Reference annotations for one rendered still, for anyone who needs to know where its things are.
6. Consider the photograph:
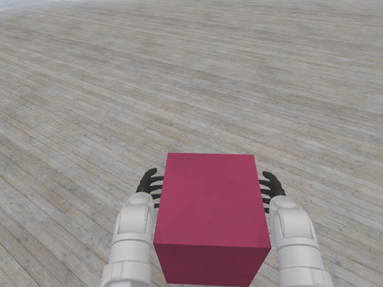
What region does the robot left hand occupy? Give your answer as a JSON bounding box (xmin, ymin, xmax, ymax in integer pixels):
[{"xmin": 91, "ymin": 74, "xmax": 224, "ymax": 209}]
[{"xmin": 136, "ymin": 168, "xmax": 164, "ymax": 208}]

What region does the left robot forearm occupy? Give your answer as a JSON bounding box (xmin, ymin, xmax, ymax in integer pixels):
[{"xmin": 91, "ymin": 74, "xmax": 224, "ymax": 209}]
[{"xmin": 100, "ymin": 192, "xmax": 154, "ymax": 287}]

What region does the robot right hand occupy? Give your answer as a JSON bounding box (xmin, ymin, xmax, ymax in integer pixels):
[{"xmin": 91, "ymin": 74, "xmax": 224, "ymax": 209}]
[{"xmin": 259, "ymin": 171, "xmax": 286, "ymax": 213}]

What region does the carton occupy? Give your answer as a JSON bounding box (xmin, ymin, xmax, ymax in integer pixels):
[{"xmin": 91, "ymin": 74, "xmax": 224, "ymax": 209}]
[{"xmin": 153, "ymin": 152, "xmax": 272, "ymax": 287}]

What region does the right robot forearm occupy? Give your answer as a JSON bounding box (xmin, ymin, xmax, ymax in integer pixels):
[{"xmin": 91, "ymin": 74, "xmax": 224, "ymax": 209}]
[{"xmin": 269, "ymin": 196, "xmax": 334, "ymax": 287}]

